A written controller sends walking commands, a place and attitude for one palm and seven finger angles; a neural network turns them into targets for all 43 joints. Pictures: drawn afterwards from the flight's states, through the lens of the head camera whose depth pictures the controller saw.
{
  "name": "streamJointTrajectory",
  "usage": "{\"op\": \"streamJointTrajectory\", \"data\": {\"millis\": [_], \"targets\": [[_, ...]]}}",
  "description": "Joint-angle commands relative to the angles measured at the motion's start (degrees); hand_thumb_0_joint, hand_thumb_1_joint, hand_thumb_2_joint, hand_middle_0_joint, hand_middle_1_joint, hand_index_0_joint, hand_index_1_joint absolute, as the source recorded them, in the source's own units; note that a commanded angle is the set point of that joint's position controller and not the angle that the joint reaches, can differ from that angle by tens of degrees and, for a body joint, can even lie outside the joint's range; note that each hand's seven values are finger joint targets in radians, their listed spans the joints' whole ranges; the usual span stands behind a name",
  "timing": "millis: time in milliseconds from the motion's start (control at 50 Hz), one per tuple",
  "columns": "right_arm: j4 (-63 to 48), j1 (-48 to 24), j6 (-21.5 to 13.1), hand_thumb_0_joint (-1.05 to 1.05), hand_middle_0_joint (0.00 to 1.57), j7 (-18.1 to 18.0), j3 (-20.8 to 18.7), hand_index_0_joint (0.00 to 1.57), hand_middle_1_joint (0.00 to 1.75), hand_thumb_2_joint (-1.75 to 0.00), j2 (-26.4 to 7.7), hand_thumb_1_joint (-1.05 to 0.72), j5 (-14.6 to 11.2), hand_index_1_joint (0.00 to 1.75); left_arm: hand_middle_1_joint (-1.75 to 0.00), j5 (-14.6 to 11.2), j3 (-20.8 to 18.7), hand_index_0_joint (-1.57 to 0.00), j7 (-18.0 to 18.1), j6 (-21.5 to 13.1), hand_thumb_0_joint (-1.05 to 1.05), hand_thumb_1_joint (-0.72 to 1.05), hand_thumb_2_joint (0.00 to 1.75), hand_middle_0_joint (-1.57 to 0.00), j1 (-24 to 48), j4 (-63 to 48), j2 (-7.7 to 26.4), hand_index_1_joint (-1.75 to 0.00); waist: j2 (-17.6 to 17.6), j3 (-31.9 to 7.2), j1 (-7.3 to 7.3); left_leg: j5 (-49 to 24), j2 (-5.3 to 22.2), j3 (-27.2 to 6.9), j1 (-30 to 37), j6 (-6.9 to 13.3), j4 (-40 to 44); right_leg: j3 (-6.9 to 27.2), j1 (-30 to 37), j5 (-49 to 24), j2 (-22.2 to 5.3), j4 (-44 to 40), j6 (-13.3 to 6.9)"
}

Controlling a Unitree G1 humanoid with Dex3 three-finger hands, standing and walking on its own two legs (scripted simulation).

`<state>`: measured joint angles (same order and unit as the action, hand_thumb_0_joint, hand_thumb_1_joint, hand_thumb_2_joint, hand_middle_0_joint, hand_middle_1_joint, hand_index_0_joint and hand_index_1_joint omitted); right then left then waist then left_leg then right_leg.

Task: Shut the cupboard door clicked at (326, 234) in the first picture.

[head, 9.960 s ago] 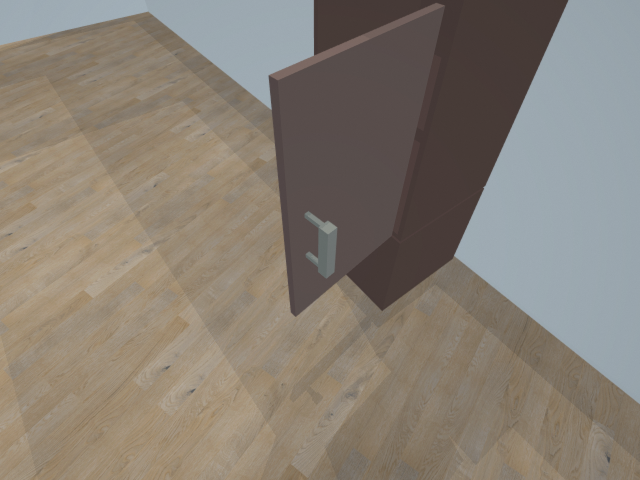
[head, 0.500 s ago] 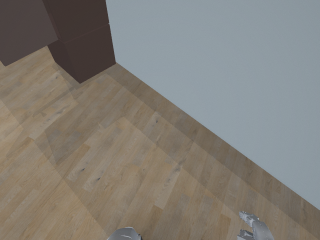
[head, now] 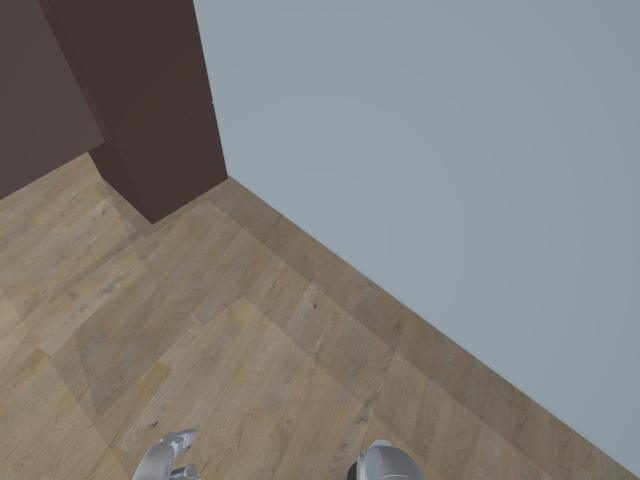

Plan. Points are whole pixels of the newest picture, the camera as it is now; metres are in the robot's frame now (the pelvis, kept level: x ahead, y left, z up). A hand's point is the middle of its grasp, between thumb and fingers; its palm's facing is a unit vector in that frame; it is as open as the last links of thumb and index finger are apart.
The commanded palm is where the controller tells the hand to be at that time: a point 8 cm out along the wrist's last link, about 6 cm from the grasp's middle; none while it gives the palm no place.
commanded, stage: walk to a spot facing it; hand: left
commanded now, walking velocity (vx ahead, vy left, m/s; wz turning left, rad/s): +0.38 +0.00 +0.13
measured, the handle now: out of the picture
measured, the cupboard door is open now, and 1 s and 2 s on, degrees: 97 97 97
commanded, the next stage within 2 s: turn to face it in 1.00 s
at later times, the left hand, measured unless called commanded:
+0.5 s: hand out of the picture +0.11 +0.12 -0.16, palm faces +0.23 -0.96 -0.18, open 7.3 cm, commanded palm none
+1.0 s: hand (181, 284) +0.47 +0.25 -0.15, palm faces +0.17 -0.96 -0.21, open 7.3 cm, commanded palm none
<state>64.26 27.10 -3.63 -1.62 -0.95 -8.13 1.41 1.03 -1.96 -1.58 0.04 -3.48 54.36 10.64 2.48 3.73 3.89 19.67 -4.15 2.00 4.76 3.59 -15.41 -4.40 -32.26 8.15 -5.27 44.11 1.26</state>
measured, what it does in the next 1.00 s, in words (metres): walks ahead: right foot, then left foot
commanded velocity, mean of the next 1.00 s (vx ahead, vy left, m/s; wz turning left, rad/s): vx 0.36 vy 0.00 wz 0.08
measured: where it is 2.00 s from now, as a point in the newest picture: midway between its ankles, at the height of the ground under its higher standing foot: (304, 341)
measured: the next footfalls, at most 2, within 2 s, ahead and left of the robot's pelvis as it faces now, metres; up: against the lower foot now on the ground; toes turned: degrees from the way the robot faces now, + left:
right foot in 0.08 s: +0.18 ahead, -0.12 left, +0.00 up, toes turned -5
left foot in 0.64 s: +0.40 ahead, +0.13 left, +0.00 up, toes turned +16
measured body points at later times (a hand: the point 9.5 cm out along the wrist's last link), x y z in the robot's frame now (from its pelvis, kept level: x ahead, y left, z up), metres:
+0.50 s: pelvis +0.21 -0.03 +0.01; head +0.23 -0.02 +0.46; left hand +0.10 +0.17 -0.15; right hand +0.35 -0.25 -0.14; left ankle +0.32 +0.13 -0.69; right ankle +0.14 -0.11 -0.74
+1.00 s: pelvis +0.41 +0.04 +0.01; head +0.43 +0.05 +0.46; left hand +0.46 +0.30 -0.14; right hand +0.43 -0.20 -0.14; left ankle +0.36 +0.12 -0.74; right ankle +0.54 -0.09 -0.68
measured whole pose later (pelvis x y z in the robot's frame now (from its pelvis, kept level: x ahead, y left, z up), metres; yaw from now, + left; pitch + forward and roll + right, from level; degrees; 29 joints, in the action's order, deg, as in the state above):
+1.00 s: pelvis +0.41 +0.04 +0.01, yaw +8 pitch -1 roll +1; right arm 61.9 19.7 -3.8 -1.3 -2.6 -10.7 1.5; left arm 1.6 -4.1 -0.8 -0.3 -9.3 57.5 12.2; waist 1.8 2.4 0.4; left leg 14.4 -1.7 8.9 -3.4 3.3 -18.2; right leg -2.9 -33.1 8.7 -7.8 49.7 0.9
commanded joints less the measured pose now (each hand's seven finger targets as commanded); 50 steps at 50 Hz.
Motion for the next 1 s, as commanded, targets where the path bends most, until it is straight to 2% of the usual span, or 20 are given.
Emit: {"op": "streamJointTrajectory", "data": {"millis": [0,40,60,80,100,140,180,280,380,500,540,580,600,620,640,660,720,760,860,980], "targets": [[-0.3,3.2,-1.0,0.00,0.20,-0.5,-1.8,0.20,0.30,-0.90,-9.7,-0.90,0.1,0.30,-0.30,-0.2,-1.0,-0.20,0.2,-2.6,0.00,0.90,0.90,-0.20,2.0,-5.3,4.1,-0.30,-6.9,1.3,-2.92,-49.4,17.5,-7.8,-2.5,5.5,-5.1,-1.3,7.7,4.8,3.3,-7.9,-3.1],[-0.4,1.7,-1.0,0.00,0.20,-0.3,-2.2,0.20,0.30,-0.90,-10.4,-0.90,-0.6,0.30,-0.30,0.1,-2.2,-0.20,0.7,-3.5,0.00,0.90,0.90,-0.20,-13.0,-0.7,6.6,-0.30,-2.9,-5.9,-9.55,-48.9,13.6,-5.7,-10.9,2.6,-21.8,-0.8,30.3,-0.7,4.1,-13.6,-4.7],[-1.6,1.4,-1.3,0.00,0.20,0.2,-2.2,0.20,0.30,-0.90,-8.4,-0.90,-1.4,0.30,-0.30,0.7,-3.7,-0.20,1.4,-4.1,0.00,0.90,0.90,-0.20,-22.9,2.1,11.3,-0.30,5.3,-13.0,-12.80,-30.1,7.5,-1.4,-25.1,0.2,-37.8,13.6,47.5,-3.7,-8.4,-15.3,-8.8],[-2.4,3.7,-1.4,0.00,0.20,0.0,-2.0,0.20,0.30,-0.90,-6.5,-0.90,-1.6,0.30,-0.30,0.1,-4.1,-0.20,1.6,-3.7,0.00,0.90,0.90,-0.20,-26.8,4.0,14.4,-0.30,12.1,-18.1,-11.32,11.7,0.6,-0.2,-34.9,-1.9,-55.5,32.2,52.9,-11.9,-22.3,-21.8,-14.7],[-2.7,-0.3,-1.0,0.00,0.20,0.3,-2.3,0.20,0.30,-0.90,-7.1,-0.90,-1.5,0.30,-0.30,-0.6,-3.6,-0.20,1.8,-3.5,0.00,0.90,0.90,-0.20,-23.1,3.2,12.7,-0.30,4.9,-11.4,-10.90,11.0,4.4,-4.3,-38.0,-0.8,-60.8,30.8,45.0,-5.1,-21.7,-26.0,-15.2],[-3.2,-5.8,0.2,0.00,0.20,0.9,-2.5,0.20,0.30,-0.90,-4.3,-0.90,-0.8,0.30,-0.30,-0.5,-2.1,-0.20,2.1,-3.7,0.00,0.90,0.90,-0.20,-14.5,1.9,6.5,-0.30,2.0,0.2,-6.67,0.8,8.9,-5.5,-38.1,-1.0,-59.8,20.9,26.5,1.4,-16.5,-30.6,-10.7],[-2.3,-3.5,1.7,0.00,0.20,1.3,-1.9,0.20,0.30,-0.90,-1.4,-0.90,-0.1,0.30,-0.30,-0.4,-0.9,-0.20,2.1,-4.6,0.00,0.90,0.90,-0.20,-12.4,2.1,2.7,-0.30,2.9,1.4,-3.39,-4.3,9.7,-4.6,-34.5,-1.9,-56.2,11.4,18.6,0.7,-12.3,-33.1,-8.2],[-3.6,-6.2,3.0,0.00,0.20,2.1,-2.5,0.20,0.30,-0.90,-1.0,-0.90,0.3,0.30,-0.30,-0.1,-1.2,-0.20,2.4,-6.1,0.00,0.90,0.90,-0.20,-16.4,4.6,1.2,-0.30,2.6,0.1,-2.41,-8.9,11.1,-2.2,-39.2,-4.2,-46.9,4.5,23.0,-4.8,-10.8,-35.4,-8.6],[-7.6,-18.5,2.5,0.00,0.20,3.2,-2.2,0.20,0.30,-0.90,-1.8,-0.90,-0.1,0.30,-0.30,-0.1,-0.4,-0.20,2.3,-6.5,0.00,0.90,0.90,-0.20,-20.9,8.0,2.6,-0.30,2.1,3.2,-4.66,-11.5,11.0,-0.1,-43.1,-4.7,-34.7,1.8,28.5,-12.2,-11.4,-35.2,-9.1],[-10.1,-27.4,1.5,0.00,0.20,3.7,-1.6,0.20,0.30,-0.90,-2.6,-0.90,-0.2,0.30,-0.30,0.3,-0.2,-0.20,2.7,-5.7,0.00,0.90,0.90,-0.20,-25.1,11.0,4.4,-0.30,4.2,4.4,-6.60,-8.4,7.9,3.4,-38.6,-2.6,-24.0,-0.4,34.5,-22.3,-12.8,-31.5,-8.3],[-9.5,-24.9,1.2,0.00,0.20,3.3,-1.9,0.20,0.30,-0.90,-3.4,-0.90,-0.1,0.30,-0.30,0.4,-0.4,-0.20,2.7,-5.4,0.00,0.90,0.90,-0.20,-24.8,11.1,5.2,-0.30,4.2,3.2,-4.66,-5.7,5.5,5.7,-31.7,-1.3,-20.5,-2.3,34.3,-30.5,-12.9,-26.0,-7.9],[-5.9,-13.6,0.7,0.00,0.20,2.5,-2.7,0.20,0.30,-0.90,-5.9,-0.90,0.4,0.30,-0.30,0.0,-0.7,-0.20,2.5,-5.2,0.00,0.90,0.90,-0.20,-23.5,10.9,6.2,-0.30,3.1,-2.5,0.74,-9.2,2.7,7.4,-13.2,0.2,-14.1,-6.2,28.1,-35.6,-10.0,-10.6,-5.6],[-4.1,-5.2,0.5,0.00,0.20,2.0,-3.8,0.20,0.30,-0.90,-10.5,-0.90,0.8,0.30,-0.30,-0.4,-0.6,-0.20,2.1,-5.2,0.00,0.90,0.90,-0.20,-23.8,9.8,4.9,-0.30,-3.2,-8.9,4.02,-10.4,10.6,-2.4,1.7,3.1,-13.1,-7.5,17.2,-21.5,-7.0,2.6,-3.2],[-3.0,1.4,0.1,0.00,0.20,1.4,-5.3,0.20,0.30,-0.90,-17.3,-0.90,0.9,0.30,-0.30,-0.8,0.1,-0.20,1.6,-5.2,0.00,0.90,0.90,-0.20,-24.8,7.9,1.6,-0.30,-16.6,-15.0,4.80,-13.9,26.4,-26.8,12.3,10.0,-8.4,-7.1,2.2,18.7,1.4,22.3,-0.9],[-2.9,1.9,0.8,0.00,0.20,0.6,-5.4,0.20,0.30,-0.90,-17.4,-0.90,-0.2,0.30,-0.30,-0.4,-0.3,-0.20,2.0,-5.0,0.00,0.90,0.90,-0.20,-20.1,5.7,3.4,-0.30,-10.3,-14.9,4.45,-18.7,29.4,-30.7,10.9,12.7,-3.7,0.3,-2.6,23.0,1.2,30.4,-2.1],[-3.7,-2.1,0.8,0.00,0.20,0.5,-5.1,0.20,0.30,-0.90,-16.6,-0.90,-0.2,0.30,-0.30,-0.2,-0.7,-0.20,2.2,-4.9,0.00,0.90,0.90,-0.20,-17.7,4.7,2.9,-0.30,-4.3,-8.6,2.47,-13.9,29.4,-26.0,2.2,12.9,-2.1,1.5,-4.4,21.0,-1.2,32.8,-2.5],[-6.5,-11.7,-0.4,0.00,0.20,0.2,-3.0,0.20,0.30,-0.90,-8.8,-0.90,-0.1,0.30,-0.30,0.8,-1.1,-0.20,1.4,-3.0,0.00,0.90,0.90,-0.20,-18.9,6.6,0.5,-0.30,-6.5,-0.5,-3.27,-7.3,22.4,-13.7,-16.2,6.8,2.9,4.1,0.1,11.5,-4.4,28.4,-1.2],[-5.9,-10.7,-1.0,0.00,0.20,0.2,-2.4,0.20,0.30,-0.90,-7.2,-0.90,-0.2,0.30,-0.30,1.1,-1.1,-0.20,1.2,-1.9,0.00,0.90,0.90,-0.20,-19.9,6.4,-0.9,-0.30,-8.0,0.5,-4.67,-9.8,19.7,-8.9,-19.3,6.1,4.8,3.3,1.6,8.5,-3.7,24.3,-0.8],[-5.6,-7.7,-1.5,0.00,0.20,0.3,-2.7,0.20,0.30,-0.90,-7.5,-0.90,-0.1,0.30,-0.30,0.9,-1.7,-0.20,0.5,-0.9,0.00,0.90,0.90,-0.20,-12.8,2.8,0.0,-0.30,-4.9,1.6,-4.68,-10.3,19.6,-6.0,-17.1,7.5,8.0,3.3,-1.8,1.1,-3.9,14.1,-0.3],[-3.4,-2.3,-1.2,0.00,0.20,0.3,-2.3,0.20,0.30,-0.90,-9.0,-0.90,0.3,0.30,-0.30,0.4,-1.1,-0.20,-0.1,-1.2,0.00,0.90,0.90,-0.20,-1.9,-1.3,1.3,-0.30,-7.1,2.4,-2.18,-26.7,19.6,-1.1,-8.4,6.3,3.9,0.4,-1.2,0.0,-1.2,-1.2,-1.3]]}}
